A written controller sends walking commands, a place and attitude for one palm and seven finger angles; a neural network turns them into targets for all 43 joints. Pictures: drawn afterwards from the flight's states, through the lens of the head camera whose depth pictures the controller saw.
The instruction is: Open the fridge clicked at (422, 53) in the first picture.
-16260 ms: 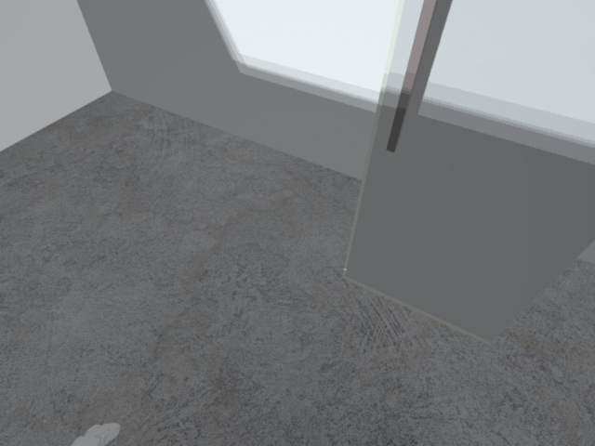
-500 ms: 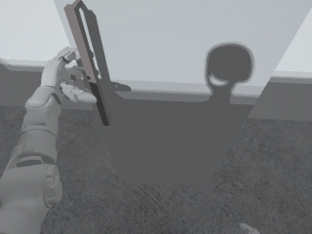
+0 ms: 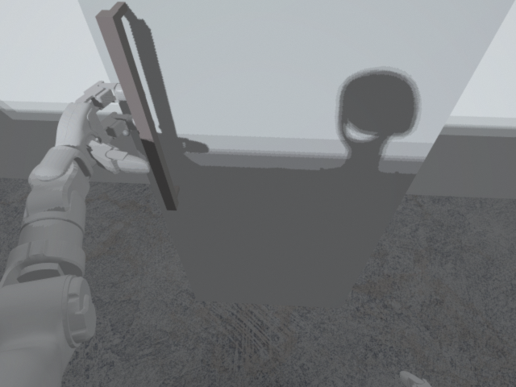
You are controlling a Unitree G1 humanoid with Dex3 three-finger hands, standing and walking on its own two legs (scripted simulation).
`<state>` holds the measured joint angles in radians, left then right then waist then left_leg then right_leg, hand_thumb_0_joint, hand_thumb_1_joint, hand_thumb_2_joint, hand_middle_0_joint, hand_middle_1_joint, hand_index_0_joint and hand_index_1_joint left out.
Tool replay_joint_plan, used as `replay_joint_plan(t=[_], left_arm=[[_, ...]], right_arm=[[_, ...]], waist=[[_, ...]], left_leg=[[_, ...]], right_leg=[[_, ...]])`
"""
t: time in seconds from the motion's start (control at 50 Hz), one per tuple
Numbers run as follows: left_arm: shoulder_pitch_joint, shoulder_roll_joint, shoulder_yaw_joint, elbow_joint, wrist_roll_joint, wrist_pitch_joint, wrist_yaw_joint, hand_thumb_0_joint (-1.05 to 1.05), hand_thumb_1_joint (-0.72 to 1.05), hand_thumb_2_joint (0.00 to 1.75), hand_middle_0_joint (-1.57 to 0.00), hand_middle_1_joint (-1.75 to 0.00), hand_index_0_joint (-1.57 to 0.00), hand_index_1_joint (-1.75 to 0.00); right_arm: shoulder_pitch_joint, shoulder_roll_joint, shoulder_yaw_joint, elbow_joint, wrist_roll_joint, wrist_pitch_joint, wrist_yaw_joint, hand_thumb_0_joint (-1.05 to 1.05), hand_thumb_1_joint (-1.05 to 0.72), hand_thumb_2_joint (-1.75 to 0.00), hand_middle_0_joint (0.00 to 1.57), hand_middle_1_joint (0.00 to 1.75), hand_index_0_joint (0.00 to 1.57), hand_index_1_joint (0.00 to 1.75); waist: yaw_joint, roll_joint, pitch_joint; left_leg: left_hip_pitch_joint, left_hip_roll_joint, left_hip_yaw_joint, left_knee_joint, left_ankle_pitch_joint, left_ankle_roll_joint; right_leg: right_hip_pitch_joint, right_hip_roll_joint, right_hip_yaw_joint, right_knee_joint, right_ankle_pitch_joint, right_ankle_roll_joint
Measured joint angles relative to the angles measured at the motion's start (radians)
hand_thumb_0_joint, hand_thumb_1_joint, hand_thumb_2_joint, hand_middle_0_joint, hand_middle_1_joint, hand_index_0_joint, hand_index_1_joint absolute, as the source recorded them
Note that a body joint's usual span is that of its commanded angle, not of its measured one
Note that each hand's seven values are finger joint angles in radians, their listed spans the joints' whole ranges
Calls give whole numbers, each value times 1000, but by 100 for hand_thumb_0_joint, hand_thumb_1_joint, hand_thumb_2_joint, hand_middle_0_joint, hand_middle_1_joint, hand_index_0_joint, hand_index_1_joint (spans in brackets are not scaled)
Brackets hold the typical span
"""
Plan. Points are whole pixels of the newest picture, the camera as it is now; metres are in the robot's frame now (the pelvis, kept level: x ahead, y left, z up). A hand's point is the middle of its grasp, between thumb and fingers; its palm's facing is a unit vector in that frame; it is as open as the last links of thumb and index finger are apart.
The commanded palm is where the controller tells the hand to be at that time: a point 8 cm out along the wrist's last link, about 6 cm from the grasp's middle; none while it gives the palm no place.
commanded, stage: move the hooked fingers beside the handle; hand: left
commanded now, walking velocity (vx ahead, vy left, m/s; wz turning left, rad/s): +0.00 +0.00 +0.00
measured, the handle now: (152, 129) +0.49 +0.18 +0.15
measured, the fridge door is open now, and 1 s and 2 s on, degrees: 0 0 0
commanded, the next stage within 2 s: feel for the door with the fingertips in 1.80 s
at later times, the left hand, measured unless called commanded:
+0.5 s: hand (105, 140) +0.43 +0.23 +0.17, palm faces -0.03 -1.00 -0.02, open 14.0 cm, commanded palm +0.41 +0.28 +0.18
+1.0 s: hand (85, 144) +0.42 +0.25 +0.18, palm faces -0.03 -1.00 -0.01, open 14.0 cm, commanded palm +0.39 +0.29 +0.18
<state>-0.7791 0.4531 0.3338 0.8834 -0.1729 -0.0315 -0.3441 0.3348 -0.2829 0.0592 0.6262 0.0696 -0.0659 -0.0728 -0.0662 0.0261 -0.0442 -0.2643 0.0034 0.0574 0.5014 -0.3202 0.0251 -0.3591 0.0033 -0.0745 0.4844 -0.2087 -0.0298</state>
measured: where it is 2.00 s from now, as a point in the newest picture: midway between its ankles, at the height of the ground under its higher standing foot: outside the picture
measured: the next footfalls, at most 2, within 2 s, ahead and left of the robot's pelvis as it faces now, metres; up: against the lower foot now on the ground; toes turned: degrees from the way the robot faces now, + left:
none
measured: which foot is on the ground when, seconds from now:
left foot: down 0.00-1.00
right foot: down 0.00-1.00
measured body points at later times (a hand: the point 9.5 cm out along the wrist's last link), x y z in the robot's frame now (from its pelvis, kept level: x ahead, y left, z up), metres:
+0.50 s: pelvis +0.00 +0.01 +0.00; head +0.03 +0.00 +0.45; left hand +0.43 +0.28 +0.17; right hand +0.10 -0.26 -0.10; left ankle -0.04 +0.10 -0.74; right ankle +0.02 -0.10 -0.74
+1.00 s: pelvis +0.01 +0.02 +0.00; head +0.02 +0.02 +0.45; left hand +0.41 +0.30 +0.18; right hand +0.12 -0.24 -0.10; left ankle -0.04 +0.10 -0.74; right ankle +0.02 -0.10 -0.74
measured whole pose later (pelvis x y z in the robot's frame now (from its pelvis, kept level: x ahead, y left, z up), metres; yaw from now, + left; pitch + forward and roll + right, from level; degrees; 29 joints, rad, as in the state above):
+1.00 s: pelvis +0.01 +0.02 +0.00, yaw +1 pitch +4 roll -1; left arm -0.66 0.48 0.33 0.73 -0.21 0.03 -0.40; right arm 0.32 -0.28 0.06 0.61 0.07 -0.07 -0.07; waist -0.03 0.02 -0.05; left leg -0.24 -0.01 0.05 0.50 -0.33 0.04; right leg -0.32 -0.01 -0.08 0.46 -0.21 -0.01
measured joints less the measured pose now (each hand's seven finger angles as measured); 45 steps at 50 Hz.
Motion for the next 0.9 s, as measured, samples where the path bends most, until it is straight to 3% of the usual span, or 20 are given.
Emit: replay_joint_plan(t=[0.2, 0.34, 0.5, 0.6, 0.74, 0.9], left_arm=[[13, 64, 28, 19, -3, -12, -21, -1, -50, 30, -32, -121, -33, -122], [25, 47, 12, -14, -39, -5, -62, -1, -50, 30, -30, -120, -31, -121], [47, 47, 8, -30, -17, 15, -34, -1, -50, 30, -30, -120, -30, -120], [68, 24, 12, -82, -33, 0, -42, -1, -50, 30, -30, -120, -30, -120], [85, 42, 20, -91, -24, 42, -42, -1, -50, 30, -30, -120, -30, -120], [121, 32, 13, -149, -46, 45, -62, -1, -50, 30, -30, -120, -30, -120]], right_arm=[[14, -13, -4, -4, 5, -1, -10, 1, -91, -90, 21, 30, 20, 30], [17, -21, -5, 16, 7, -8, -10, 1, -91, -90, 20, 30, 20, 30], [-2, -13, -5, -12, 3, -11, -4, 1, -91, -90, 21, 30, 20, 30], [-3, -3, 1, -9, 1, -11, -2, 1, -91, -90, 21, 30, 20, 30], [-8, 3, 3, -20, 1, -5, 5, 1, -91, -90, 21, 30, 20, 30], [-10, 3, 3, -14, 3, -1, 2, 1, -91, -90, 21, 30, 20, 30]], waist=[[-1, -4, 14], [9, -1, -3], [6, 2, -1], [16, 0, -6], [18, 3, -13], [34, -3, -10]], left_leg=[[-11, 5, -2, 10, -1, -2], [-7, 1, -8, 9, -4, 2], [-11, -4, -4, 14, -8, 7], [3, -6, -3, 5, -9, 10], [10, -8, 0, 1, -12, 13], [22, -11, -6, 0, -13, 16]], right_leg=[[-6, 4, -2, 0, 4, -3], [2, 0, -7, -5, 1, 2], [-2, -4, -3, -2, 0, 8], [11, -5, 0, -9, -1, 12], [19, -7, 2, -15, -2, 16], [35, -10, -3, -20, -3, 19]])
